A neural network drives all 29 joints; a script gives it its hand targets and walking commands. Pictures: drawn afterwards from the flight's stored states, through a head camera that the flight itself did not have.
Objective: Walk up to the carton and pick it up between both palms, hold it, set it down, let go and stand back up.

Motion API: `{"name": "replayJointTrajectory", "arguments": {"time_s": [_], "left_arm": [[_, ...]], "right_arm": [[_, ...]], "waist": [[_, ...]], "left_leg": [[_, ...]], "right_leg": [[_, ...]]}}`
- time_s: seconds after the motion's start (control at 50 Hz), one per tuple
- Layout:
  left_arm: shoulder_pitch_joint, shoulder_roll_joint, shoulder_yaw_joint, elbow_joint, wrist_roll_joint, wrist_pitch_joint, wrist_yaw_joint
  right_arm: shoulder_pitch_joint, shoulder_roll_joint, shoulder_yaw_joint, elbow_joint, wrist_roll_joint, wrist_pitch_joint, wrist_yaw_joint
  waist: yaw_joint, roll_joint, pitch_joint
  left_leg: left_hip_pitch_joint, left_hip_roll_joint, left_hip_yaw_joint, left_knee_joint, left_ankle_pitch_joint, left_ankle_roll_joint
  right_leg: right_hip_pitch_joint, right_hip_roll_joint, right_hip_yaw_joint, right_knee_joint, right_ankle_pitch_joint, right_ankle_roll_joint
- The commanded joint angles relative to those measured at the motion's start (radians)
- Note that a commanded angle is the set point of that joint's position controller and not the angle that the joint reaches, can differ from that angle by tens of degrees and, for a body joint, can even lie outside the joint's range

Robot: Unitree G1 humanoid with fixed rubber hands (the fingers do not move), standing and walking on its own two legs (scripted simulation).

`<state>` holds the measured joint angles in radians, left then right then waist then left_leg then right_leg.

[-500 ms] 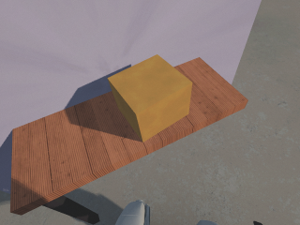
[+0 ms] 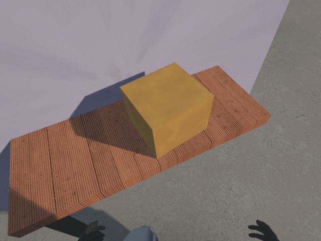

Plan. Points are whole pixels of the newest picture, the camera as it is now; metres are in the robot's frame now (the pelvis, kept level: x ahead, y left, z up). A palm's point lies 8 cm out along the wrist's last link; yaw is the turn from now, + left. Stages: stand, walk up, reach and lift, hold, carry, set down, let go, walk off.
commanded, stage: walk up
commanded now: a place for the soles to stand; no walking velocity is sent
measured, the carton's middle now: (166, 109) +0.49 +0.02 -0.01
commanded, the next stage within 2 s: none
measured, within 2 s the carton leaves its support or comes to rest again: neither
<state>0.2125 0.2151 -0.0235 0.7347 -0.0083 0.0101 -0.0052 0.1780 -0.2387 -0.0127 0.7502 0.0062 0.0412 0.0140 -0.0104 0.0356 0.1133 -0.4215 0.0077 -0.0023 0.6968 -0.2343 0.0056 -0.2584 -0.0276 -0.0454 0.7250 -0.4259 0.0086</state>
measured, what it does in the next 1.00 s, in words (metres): steps to the right, turning left: right foot, then left foot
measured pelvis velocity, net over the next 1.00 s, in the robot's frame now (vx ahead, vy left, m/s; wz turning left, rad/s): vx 0.02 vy -0.19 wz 0.33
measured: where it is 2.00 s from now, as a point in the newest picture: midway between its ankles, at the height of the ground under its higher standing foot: outside the picture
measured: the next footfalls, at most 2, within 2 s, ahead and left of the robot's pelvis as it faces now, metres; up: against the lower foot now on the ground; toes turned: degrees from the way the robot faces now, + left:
right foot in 0.56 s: +0.04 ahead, -0.22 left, +0.00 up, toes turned +2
left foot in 0.90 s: +0.05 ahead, -0.05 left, +0.00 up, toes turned +19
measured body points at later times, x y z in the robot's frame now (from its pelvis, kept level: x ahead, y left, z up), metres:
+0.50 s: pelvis -0.02 -0.07 -0.01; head +0.02 -0.02 +0.44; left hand +0.06 +0.23 -0.14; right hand +0.00 -0.35 -0.11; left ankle +0.08 +0.12 -0.71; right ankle +0.00 -0.18 -0.69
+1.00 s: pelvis +0.02 -0.19 -0.01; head +0.03 -0.15 +0.43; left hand -0.07 +0.05 -0.18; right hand +0.23 -0.39 -0.10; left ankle +0.01 -0.07 -0.71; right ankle +0.01 -0.26 -0.67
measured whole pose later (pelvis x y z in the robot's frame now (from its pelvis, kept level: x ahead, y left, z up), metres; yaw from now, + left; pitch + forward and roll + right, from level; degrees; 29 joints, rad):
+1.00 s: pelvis +0.02 -0.19 -0.01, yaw +19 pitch -3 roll +1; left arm 0.40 0.30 0.02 0.80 0.06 0.10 -0.03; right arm 0.27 -0.19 -0.05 0.66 -0.05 -0.02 -0.07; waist 0.06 -0.12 0.11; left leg -0.39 -0.01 0.00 0.84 -0.40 0.04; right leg -0.40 -0.01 -0.16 1.11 -0.57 0.02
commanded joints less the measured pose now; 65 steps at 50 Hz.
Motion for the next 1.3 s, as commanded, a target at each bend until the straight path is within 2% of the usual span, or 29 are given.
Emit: {"name": "replayJointTrajectory", "arguments": {"time_s": [0.0, 0.16, 0.18, 0.2, 0.22, 0.32, 0.44, 0.48, 0.5, 0.52, 0.54, 0.56, 0.58, 0.66, 0.78, 0.84, 0.86, 0.88, 0.9, 0.92, 1.0, 1.1, 1.14, 1.16, 1.18, 1.2, 1.22, 1.24, 1.28], "left_arm": [[-0.014, 0.203, 0.066, -0.117, -0.004, -0.030, 0.005], [0.009, 0.186, 0.067, -0.103, -0.002, -0.023, 0.001], [-0.079, 0.269, 0.118, -0.166, 0.090, 0.015, -0.024], [-0.055, 0.230, 0.113, -0.181, 0.110, 0.039, -0.036], [-0.024, 0.226, 0.120, -0.179, 0.125, 0.058, -0.040], [0.065, 0.196, 0.112, -0.174, 0.103, 0.070, -0.062], [0.087, 0.211, 0.126, -0.179, 0.070, 0.089, -0.072], [0.196, 0.230, 0.144, -0.155, 0.067, 0.085, -0.071], [0.319, 0.234, 0.155, -0.117, 0.063, 0.077, -0.070], [0.439, 0.263, 0.171, -0.067, 0.057, 0.062, -0.066], [0.372, 0.342, 0.183, -0.082, 0.060, 0.045, -0.058], [0.170, 0.380, 0.172, -0.116, 0.041, 0.046, -0.040], [0.048, 0.406, 0.168, -0.132, 0.038, 0.036, -0.028], [-0.003, 0.258, 0.107, -0.120, 0.072, 0.012, -0.012], [0.140, 0.267, 0.104, -0.046, 0.070, 0.016, -0.001], [0.100, 0.268, 0.089, -0.056, 0.066, 0.030, 0.001], [0.100, 0.257, 0.079, -0.063, 0.069, 0.028, -0.004], [0.155, 0.186, 0.053, -0.069, 0.073, 0.019, -0.013], [0.163, 0.212, 0.068, -0.109, 0.077, 0.028, -0.025], [0.114, 0.244, 0.096, -0.133, 0.070, 0.062, -0.023], [0.084, 0.213, 0.102, -0.120, 0.068, 0.055, -0.054], [0.247, 0.123, 0.090, -0.087, 0.002, 0.010, -0.051], [0.388, 0.181, 0.121, -0.046, -0.007, -0.017, -0.034], [0.445, 0.228, 0.143, -0.030, 0.000, -0.028, -0.017], [0.449, 0.278, 0.153, -0.036, 0.019, -0.034, -0.002], [0.356, 0.354, 0.153, -0.099, 0.057, -0.037, 0.012], [0.206, 0.438, 0.168, -0.151, 0.056, -0.017, 0.018], [0.082, 0.469, 0.182, -0.173, 0.050, -0.014, 0.028], [0.086, 0.392, 0.158, -0.151, 0.049, -0.022, 0.042]], "right_arm": [[0.001, -0.158, -0.046, -0.102, 0.003, -0.043, -0.001], [0.030, -0.175, -0.054, -0.073, -0.002, -0.048, -0.002], [0.309, -0.256, -0.113, -0.015, -0.057, -0.064, -0.046], [0.415, -0.325, -0.134, 0.021, -0.072, -0.068, -0.072], [0.412, -0.333, -0.138, 0.028, -0.076, -0.067, -0.098], [0.211, -0.254, -0.135, -0.035, -0.094, -0.079, -0.131], [0.137, -0.261, -0.152, -0.099, -0.101, -0.067, -0.110], [0.082, -0.272, -0.160, -0.131, -0.102, -0.055, -0.103], [0.018, -0.264, -0.154, -0.153, -0.099, -0.046, -0.100], [-0.008, -0.204, -0.130, -0.168, -0.093, -0.038, -0.097], [0.056, -0.080, -0.084, -0.198, -0.065, -0.037, -0.095], [0.110, -0.101, -0.098, -0.199, -0.046, -0.031, -0.109], [0.134, -0.165, -0.124, -0.197, -0.046, -0.026, -0.111], [0.192, -0.202, -0.136, -0.122, -0.045, -0.032, -0.092], [0.142, -0.119, -0.109, -0.148, -0.022, -0.055, -0.067], [0.261, -0.116, -0.113, -0.137, -0.025, -0.076, -0.072], [0.373, -0.145, -0.123, -0.110, -0.026, -0.082, -0.081], [0.445, -0.233, -0.143, -0.087, -0.041, -0.079, -0.091], [0.449, -0.295, -0.158, -0.089, -0.055, -0.062, -0.099], [0.393, -0.323, -0.177, -0.066, -0.070, -0.056, -0.123], [0.228, -0.208, -0.113, -0.121, -0.079, -0.088, -0.140], [-0.050, -0.217, -0.103, -0.146, -0.034, -0.077, -0.084], [-0.110, -0.228, -0.096, -0.159, -0.037, -0.052, -0.064], [-0.083, -0.190, -0.085, -0.164, -0.046, -0.042, -0.057], [-0.019, -0.132, -0.067, -0.162, -0.042, -0.034, -0.049], [0.056, -0.087, -0.055, -0.191, -0.028, -0.030, -0.044], [0.135, -0.155, -0.079, -0.190, -0.032, -0.009, -0.052], [0.113, -0.186, -0.084, -0.169, -0.048, 0.008, -0.050], [0.056, -0.209, -0.090, -0.143, -0.051, 0.009, -0.040]], "waist": [[-0.004, -0.120, -0.197], [0.004, -0.046, -0.087], [-0.042, -0.096, -0.064], [-0.063, 0.018, -0.046], [-0.039, -0.001, -0.027], [0.054, 0.104, -0.119], [0.060, 0.273, -0.100], [0.115, 0.291, -0.114], [0.188, 0.247, -0.132], [0.258, 0.075, -0.158], [0.241, -0.357, -0.115], [0.155, -0.317, 0.001], [0.102, -0.279, 0.051], [0.033, -0.165, 0.107], [0.085, -0.097, 0.117], [-0.010, -0.059, 0.032], [-0.068, 0.007, -0.040], [-0.103, 0.260, -0.138], [-0.101, 0.253, -0.117], [-0.080, 0.220, -0.055], [-0.037, 0.037, -0.019], [0.064, 0.308, -0.003], [0.142, 0.216, -0.075], [0.168, 0.071, -0.121], [0.167, -0.130, -0.146], [0.117, -0.346, -0.098], [0.064, -0.330, -0.110], [0.038, -0.319, -0.015], [0.054, -0.246, 0.079]], "left_leg": [[0.198, 0.083, -0.116, -0.129, 0.259, 0.071], [0.120, 0.090, -0.168, -0.247, 0.001, 0.061], [0.194, 0.199, -0.415, -0.357, -0.426, 0.110], [0.272, 0.330, -0.726, -0.496, -0.678, 0.169], [0.253, 0.381, -0.816, -0.527, -0.767, 0.190], [0.166, 0.234, -0.503, -0.472, -0.521, 0.117], [-0.024, 0.250, -0.432, -0.418, -0.498, 0.155], [-0.213, 0.234, -0.393, -0.363, -0.495, 0.119], [-0.380, 0.182, -0.316, -0.252, -0.493, 0.067], [-0.554, 0.055, -0.190, -0.003, -0.536, 0.006], [-0.604, -0.127, 0.019, 0.371, -0.530, -0.041], [-0.528, -0.081, -0.062, 0.495, -0.443, -0.042], [-0.427, -0.027, -0.095, 0.577, -0.378, -0.038], [-0.264, 0.020, -0.069, 0.542, -0.212, -0.004], [-0.163, 0.035, -0.021, 0.227, -0.206, 0.026], [0.195, 0.023, -0.006, -0.092, -0.123, 0.079], [0.419, 0.035, -0.081, -0.189, -0.082, 0.106], [0.601, 0.225, -0.454, -0.260, -0.333, 0.191], [0.596, 0.427, -0.897, -0.377, -0.644, 0.345], [0.455, 0.541, -1.000, -0.414, -0.726, 0.391], [0.307, 0.297, -0.507, -0.369, -0.387, 0.231], [-0.173, 0.110, -0.198, -0.248, -0.239, 0.137], [-0.254, 0.051, -0.111, 0.002, -0.167, 0.099], [-0.247, 0.013, -0.074, 0.190, -0.129, 0.070], [-0.243, -0.042, -0.022, 0.370, -0.180, 0.047], [-0.321, -0.104, -0.038, 0.511, -0.387, -0.002], [-0.239, -0.052, -0.099, 0.639, -0.476, -0.034], [-0.253, 0.012, -0.111, 0.709, -0.413, -0.046], [-0.335, 0.031, -0.140, 0.727, -0.335, -0.058]], "right_leg": [[-0.019, -0.123, 0.128, -0.244, 0.218, -0.067], [-0.063, -0.098, 0.101, -0.292, 0.009, -0.061], [-0.174, -0.007, -0.052, 0.017, -0.242, -0.057], [-0.340, 0.059, -0.008, 0.237, -0.280, -0.032], [-0.389, 0.031, 0.065, 0.356, -0.208, -0.027], [-0.288, -0.012, 0.098, 0.423, 0.003, -0.014], [-0.140, -0.065, 0.100, 0.264, -0.130, -0.032], [0.079, -0.058, 0.084, 0.158, -0.131, -0.058], [0.293, -0.043, 0.071, 0.013, -0.064, -0.087], [0.485, -0.037, 0.088, -0.109, -0.013, -0.109], [0.310, -0.246, 0.435, -0.359, -0.379, -0.127], [0.012, -0.378, 0.678, -0.595, -0.672, -0.181], [-0.164, -0.451, 0.765, -0.697, -0.813, -0.220], [-0.167, -0.308, 0.357, -0.469, -0.386, -0.157], [-0.059, -0.324, 0.295, -0.449, -0.220, -0.143], [-0.194, -0.307, 0.140, -0.272, -0.023, -0.086], [-0.320, -0.240, 0.040, -0.096, 0.042, -0.031], [-0.486, -0.100, -0.119, 0.274, -0.076, 0.044], [-0.674, 0.001, -0.042, 0.478, -0.237, 0.090], [-0.655, -0.108, 0.109, 0.583, -0.209, 0.049], [-0.550, -0.086, 0.065, 0.488, -0.054, 0.041], [-0.065, -0.086, 0.044, 0.160, 0.070, 0.010], [0.194, -0.014, -0.067, 0.021, 0.311, 0.017], [0.256, 0.012, -0.081, -0.025, 0.350, 0.030], [0.230, -0.019, -0.044, -0.071, 0.318, 0.034], [0.096, -0.266, 0.365, -0.248, 0.164, -0.061], [-0.051, -0.511, 0.744, -0.487, -0.063, -0.263], [-0.171, -0.578, 0.894, -0.614, -0.322, -0.357], [-0.105, -0.491, 0.689, -0.547, -0.253, -0.310]]}}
